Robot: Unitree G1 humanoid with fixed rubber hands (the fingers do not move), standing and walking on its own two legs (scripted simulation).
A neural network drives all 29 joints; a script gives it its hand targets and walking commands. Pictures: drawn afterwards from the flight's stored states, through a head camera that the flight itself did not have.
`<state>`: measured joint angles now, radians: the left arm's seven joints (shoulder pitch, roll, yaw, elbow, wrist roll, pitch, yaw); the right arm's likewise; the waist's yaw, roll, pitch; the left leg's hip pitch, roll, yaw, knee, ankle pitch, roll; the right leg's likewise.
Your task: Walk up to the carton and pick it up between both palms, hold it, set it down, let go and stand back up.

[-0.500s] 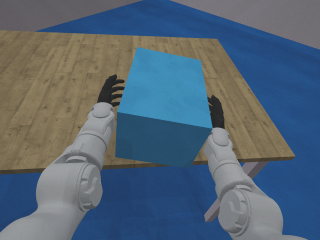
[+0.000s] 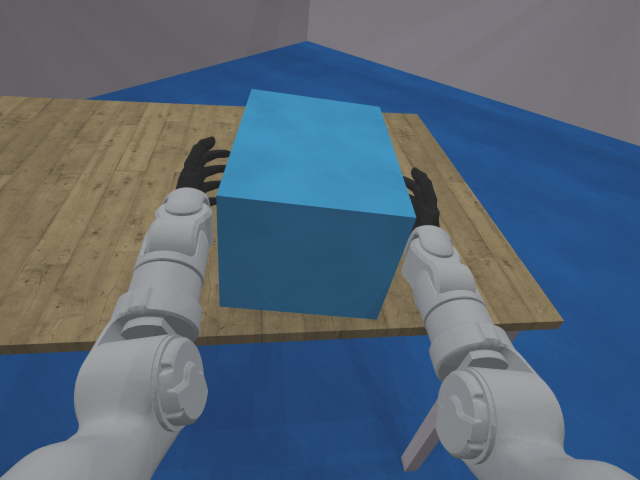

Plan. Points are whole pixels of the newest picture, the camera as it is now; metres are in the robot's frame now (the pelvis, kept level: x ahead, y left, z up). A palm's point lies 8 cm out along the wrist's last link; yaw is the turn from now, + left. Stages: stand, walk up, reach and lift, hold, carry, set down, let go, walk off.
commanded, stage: reach and lift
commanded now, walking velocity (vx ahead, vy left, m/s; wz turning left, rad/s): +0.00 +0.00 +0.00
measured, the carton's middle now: (309, 194) +0.47 +0.01 +0.16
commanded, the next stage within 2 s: hold in 1.82 s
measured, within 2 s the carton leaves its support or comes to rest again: neither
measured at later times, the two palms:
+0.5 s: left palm (191, 206) +0.39 +0.16 +0.19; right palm (434, 235) +0.37 -0.14 +0.18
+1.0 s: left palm (199, 214) +0.38 +0.15 +0.19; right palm (443, 229) +0.38 -0.15 +0.19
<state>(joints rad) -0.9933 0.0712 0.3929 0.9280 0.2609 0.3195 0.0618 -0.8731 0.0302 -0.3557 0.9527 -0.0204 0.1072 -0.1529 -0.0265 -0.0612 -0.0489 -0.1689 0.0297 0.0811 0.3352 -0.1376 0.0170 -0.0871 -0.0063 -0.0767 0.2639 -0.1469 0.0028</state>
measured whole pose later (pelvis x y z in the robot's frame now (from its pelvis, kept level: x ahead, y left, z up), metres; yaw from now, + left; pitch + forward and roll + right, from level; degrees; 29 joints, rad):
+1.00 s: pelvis +0.00 -0.01 +0.00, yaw +2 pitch -4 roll -2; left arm -0.73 0.02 0.27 0.29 0.20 0.75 0.09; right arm -0.76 -0.11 0.04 0.59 0.32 0.42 -0.25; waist -0.10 -0.03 -0.04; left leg -0.19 0.04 0.02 0.44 -0.19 0.00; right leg -0.08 0.02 -0.08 0.33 -0.19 -0.01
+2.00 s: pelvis -0.01 -0.01 +0.00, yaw +1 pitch -3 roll -2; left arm -0.83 0.03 0.31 0.30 0.19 0.91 0.10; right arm -0.90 -0.13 0.01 0.63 0.37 0.59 -0.27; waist -0.07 0.00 -0.12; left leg -0.20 0.03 0.00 0.44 -0.18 0.00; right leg -0.10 0.03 -0.04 0.33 -0.18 -0.01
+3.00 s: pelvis +0.00 +0.00 +0.00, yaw +1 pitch -2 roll -2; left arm -0.83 0.02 0.33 0.26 0.20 0.94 0.09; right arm -0.91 -0.16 0.03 0.59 0.40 0.63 -0.29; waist -0.07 0.02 -0.14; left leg -0.21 0.02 -0.02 0.44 -0.19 0.00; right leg -0.10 0.04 -0.02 0.31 -0.18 0.00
